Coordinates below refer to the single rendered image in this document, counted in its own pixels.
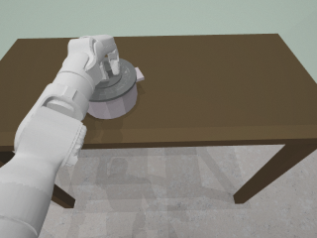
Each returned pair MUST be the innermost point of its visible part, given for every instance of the lid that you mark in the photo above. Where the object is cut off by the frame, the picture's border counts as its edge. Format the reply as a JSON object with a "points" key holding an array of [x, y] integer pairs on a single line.
{"points": [[118, 85]]}

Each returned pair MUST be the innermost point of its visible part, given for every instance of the knob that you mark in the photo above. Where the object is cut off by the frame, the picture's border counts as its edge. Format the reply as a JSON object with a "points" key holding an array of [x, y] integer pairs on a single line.
{"points": [[108, 68]]}

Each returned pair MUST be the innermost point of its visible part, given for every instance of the table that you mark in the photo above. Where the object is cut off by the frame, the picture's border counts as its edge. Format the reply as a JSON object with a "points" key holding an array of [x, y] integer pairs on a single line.
{"points": [[198, 91]]}

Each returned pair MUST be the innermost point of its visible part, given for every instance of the left robot forearm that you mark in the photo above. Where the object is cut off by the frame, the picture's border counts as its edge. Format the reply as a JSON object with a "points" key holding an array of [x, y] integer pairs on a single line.
{"points": [[71, 90]]}

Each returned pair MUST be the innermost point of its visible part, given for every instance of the left robot upper arm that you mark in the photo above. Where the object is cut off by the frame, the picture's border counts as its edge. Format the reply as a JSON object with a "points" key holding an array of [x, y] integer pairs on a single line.
{"points": [[52, 140]]}

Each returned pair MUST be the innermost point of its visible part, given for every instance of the left robot hand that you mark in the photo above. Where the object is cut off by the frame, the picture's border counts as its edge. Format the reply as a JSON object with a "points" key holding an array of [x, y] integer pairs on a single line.
{"points": [[111, 51]]}

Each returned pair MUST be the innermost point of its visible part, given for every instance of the pot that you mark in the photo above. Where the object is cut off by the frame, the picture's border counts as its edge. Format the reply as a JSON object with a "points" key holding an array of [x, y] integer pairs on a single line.
{"points": [[117, 107]]}

